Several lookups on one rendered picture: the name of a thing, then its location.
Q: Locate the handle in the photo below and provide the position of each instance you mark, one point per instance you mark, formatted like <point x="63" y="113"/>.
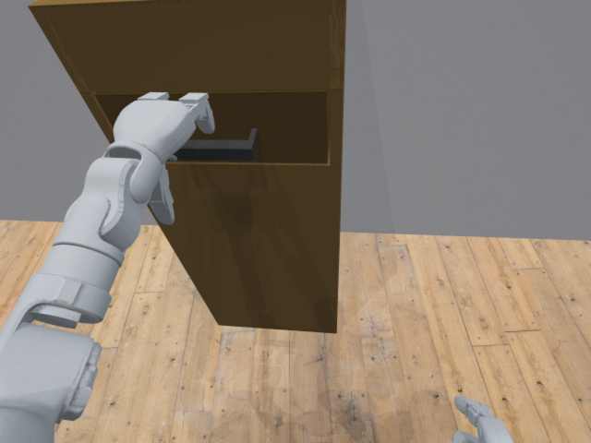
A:
<point x="228" y="150"/>

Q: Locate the drawer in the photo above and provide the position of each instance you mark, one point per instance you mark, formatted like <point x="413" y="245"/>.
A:
<point x="293" y="124"/>

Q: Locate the right robot hand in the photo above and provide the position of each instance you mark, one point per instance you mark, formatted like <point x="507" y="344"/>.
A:
<point x="489" y="429"/>

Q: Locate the left robot upper arm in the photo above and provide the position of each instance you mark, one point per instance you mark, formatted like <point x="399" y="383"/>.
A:
<point x="46" y="376"/>

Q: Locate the cabinet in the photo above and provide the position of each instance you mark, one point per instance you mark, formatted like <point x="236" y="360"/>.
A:
<point x="259" y="240"/>

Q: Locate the left robot forearm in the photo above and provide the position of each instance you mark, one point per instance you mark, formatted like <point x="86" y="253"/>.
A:
<point x="75" y="280"/>

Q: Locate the left robot hand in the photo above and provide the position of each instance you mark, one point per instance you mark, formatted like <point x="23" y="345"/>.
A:
<point x="163" y="127"/>

